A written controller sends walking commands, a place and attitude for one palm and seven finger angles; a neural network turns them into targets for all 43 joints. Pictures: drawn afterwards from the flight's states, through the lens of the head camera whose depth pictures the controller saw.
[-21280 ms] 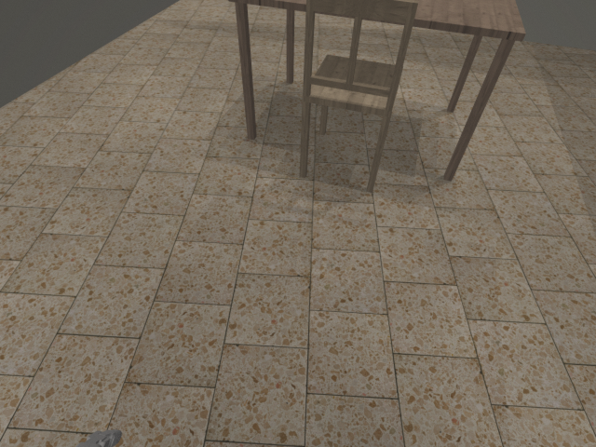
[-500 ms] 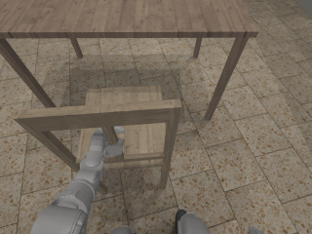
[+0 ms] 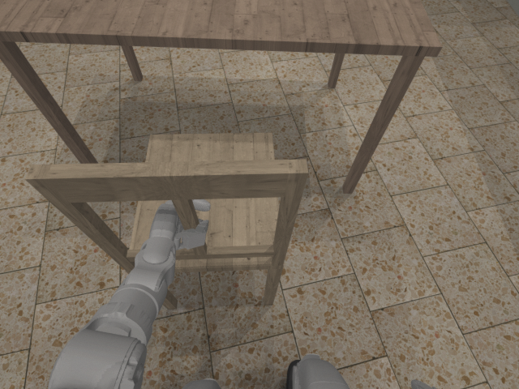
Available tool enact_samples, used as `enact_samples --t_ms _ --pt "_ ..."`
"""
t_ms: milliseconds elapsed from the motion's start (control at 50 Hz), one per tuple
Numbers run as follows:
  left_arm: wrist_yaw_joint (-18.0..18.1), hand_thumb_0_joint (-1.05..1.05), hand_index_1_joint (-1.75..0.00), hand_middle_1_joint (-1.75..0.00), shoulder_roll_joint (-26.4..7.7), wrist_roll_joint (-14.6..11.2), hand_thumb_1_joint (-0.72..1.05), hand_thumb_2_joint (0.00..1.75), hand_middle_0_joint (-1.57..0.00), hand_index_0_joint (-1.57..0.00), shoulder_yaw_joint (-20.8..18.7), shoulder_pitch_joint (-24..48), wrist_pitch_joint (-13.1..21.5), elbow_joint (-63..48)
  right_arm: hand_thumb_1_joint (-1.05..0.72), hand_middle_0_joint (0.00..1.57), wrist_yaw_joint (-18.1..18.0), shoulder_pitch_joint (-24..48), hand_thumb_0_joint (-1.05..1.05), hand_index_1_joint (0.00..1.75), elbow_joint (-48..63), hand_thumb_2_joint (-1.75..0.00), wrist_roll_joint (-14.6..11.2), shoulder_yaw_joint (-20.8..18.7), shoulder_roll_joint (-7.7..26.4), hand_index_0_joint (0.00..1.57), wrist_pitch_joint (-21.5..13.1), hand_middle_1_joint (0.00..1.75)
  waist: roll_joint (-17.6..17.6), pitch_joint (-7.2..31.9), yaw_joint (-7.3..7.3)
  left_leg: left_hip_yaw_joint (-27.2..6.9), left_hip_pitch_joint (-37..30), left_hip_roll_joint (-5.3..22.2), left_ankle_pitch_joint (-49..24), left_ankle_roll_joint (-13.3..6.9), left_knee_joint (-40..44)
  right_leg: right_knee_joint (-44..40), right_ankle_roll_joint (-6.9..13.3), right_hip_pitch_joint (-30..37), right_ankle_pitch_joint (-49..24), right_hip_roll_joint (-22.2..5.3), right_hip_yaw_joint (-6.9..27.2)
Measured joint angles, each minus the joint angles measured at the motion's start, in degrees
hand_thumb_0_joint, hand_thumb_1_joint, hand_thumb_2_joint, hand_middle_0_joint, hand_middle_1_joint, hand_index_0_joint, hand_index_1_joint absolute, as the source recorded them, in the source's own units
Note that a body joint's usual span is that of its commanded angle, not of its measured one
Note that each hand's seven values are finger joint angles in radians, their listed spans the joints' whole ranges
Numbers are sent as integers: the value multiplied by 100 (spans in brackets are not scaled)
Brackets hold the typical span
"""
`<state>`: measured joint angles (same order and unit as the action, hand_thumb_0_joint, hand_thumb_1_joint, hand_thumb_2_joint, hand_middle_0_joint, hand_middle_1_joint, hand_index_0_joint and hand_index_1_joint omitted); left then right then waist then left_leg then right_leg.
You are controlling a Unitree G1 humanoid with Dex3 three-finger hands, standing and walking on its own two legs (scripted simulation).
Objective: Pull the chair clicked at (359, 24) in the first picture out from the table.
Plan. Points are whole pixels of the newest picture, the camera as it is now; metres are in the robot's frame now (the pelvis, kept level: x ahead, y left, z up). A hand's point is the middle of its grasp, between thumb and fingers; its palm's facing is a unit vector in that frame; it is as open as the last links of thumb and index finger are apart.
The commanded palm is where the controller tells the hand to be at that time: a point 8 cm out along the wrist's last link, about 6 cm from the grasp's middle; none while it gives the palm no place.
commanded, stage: step backward, pulling the chair out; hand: left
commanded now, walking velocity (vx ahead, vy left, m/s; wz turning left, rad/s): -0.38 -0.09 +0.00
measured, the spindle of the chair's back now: (192, 227) +0.39 +0.13 -0.09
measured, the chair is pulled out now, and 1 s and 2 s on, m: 0.29 0.46 0.79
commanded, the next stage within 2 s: stop walking, hand still on the chair in 1.34 s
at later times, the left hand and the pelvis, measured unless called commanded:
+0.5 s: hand (192, 258) +0.32 +0.12 -0.06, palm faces -0.06 -0.98 -0.17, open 5.7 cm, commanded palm +0.32 +0.17 -0.06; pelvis -0.07 +0.01 +0.01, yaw -2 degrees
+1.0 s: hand (180, 338) +0.19 +0.12 -0.06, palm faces -0.10 -0.99 -0.14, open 5.7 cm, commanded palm +0.20 +0.18 -0.06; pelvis -0.19 +0.03 +0.01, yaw -1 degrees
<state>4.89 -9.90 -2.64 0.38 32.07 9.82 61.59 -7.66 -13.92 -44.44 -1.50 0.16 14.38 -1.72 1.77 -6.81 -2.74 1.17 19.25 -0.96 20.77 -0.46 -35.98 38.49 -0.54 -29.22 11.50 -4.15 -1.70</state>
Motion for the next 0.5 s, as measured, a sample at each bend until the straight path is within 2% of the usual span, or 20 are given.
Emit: enact_samples --t_ms 60,80,120,160,200,240,280,300,320,380,420,460,500 --pt "-30 8 -145 -124 9 -27 62 76 -28 -50 -88 -7 95 116 -90 20 100 -36 1 30 -39 -90 55 12 -149 20 -49 30 -156 57 112 -24 80 185 14 77 -51 -223 13 415 440 177 -78" --pt "-32 8 -145 -124 -3 -31 62 77 -29 -50 -137 36 133 154 -90 20 146 18 1 30 -71 -90 59 22 -184 20 -61 30 -226 -6 131 -42 142 264 2 114 -175 -416 22 498 129 241 -131" --pt "-16 8 -145 -123 -26 -50 62 78 -29 -50 -281 163 216 267 -90 20 195 196 1 30 -140 -90 40 55 -224 20 -53 30 -354 -208 75 -122 378 385 -266 215 -633 -597 79 623 65 351 -224" --pt "-7 9 -145 -122 -48 -59 62 78 -29 -50 -377 248 217 322 -90 20 193 326 1 30 -164 -90 -7 73 -223 21 -51 30 -326 -318 21 -286 622 276 208 312 -1175 -660 118 643 82 324 -204" --pt "-12 9 -145 -121 -50 -43 62 77 -29 -50 -415 319 142 311 -90 20 166 416 1 30 -152 -90 -29 84 -160 21 -66 30 -258 -373 -26 -381 737 183 599 337 -1334 -694 92 601 35 229 -154" --pt "-7 9 -145 -122 -15 -23 62 76 -29 -50 -429 370 73 262 -90 20 109 500 1 30 -143 -90 -17 105 -26 21 -72 30 -255 -413 -106 -409 662 202 523 357 -948 -729 31 557 -42 140 -150" --pt "12 9 -145 -122 51 -11 63 75 -28 -50 -394 411 -9 190 -90 20 48 557 1 30 -128 -90 -15 83 147 21 -43 30 -328 -420 -182 -402 452 295 -52 363 -287 -680 -47 481 -76 81 -184" --pt "23 8 -145 -122 88 -12 63 75 -28 -50 -347 424 -65 135 -90 20 22 569 1 30 -109 -90 -24 53 243 21 -16 30 -404 -409 -207 -404 328 373 -563 337 5 -622 -90 433 -73 85 -213" --pt "35 8 -145 -123 94 -18 63 74 -28 -50 -290 452 -122 77 -90 20 -2 619 1 30 -112 -90 -36 4 285 21 18 30 -398 -440 -228 -373 286 361 -615 319 109 -571 -133 396 -75 49 -203" --pt "44 8 -145 -124 -10 -42 63 74 -27 -50 -132 490 -210 -31 -90 20 -8 675 1 30 20 -90 -68 -76 202 20 131 30 -114 -546 -104 -122 217 266 -560 233 184 -655 -193 371 -443 -43 15" --pt "15 7 -145 -124 -59 -17 63 73 -27 -50 -96 436 -216 -86 -90 20 24 583 1 30 180 -90 -4 -84 105 20 149 30 -42 -499 -64 -65 275 287 -597 208 206 -359 -144 259 32 -22 35" --pt "-9 8 -145 -124 -73 17 63 74 -27 -50 -117 329 -191 -135 -90 20 94 471 1 30 270 -90 60 -85 -20 20 139 30 -87 -434 -49 -110 359 365 -662 211 219 85 -69 277 707 117 33" --pt "-16 8 -145 -124 -76 21 63 75 -28 -50 -152 213 -115 -143 -90 20 187 360 1 30 277 -90 97 -63 -156 20 103 30 -167 -365 0 -162 429 466 -730 248 244 146 -14 508 916 259 -1"
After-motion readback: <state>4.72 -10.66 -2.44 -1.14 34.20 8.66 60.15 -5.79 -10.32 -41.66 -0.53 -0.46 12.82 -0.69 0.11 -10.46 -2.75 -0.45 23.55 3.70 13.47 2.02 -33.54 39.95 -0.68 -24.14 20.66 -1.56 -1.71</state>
